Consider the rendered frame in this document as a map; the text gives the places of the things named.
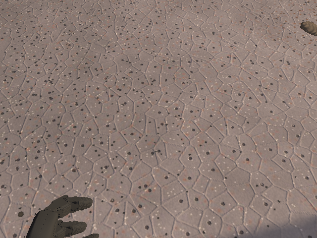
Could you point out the left robot hand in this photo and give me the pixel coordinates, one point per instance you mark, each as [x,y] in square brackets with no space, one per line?
[47,222]

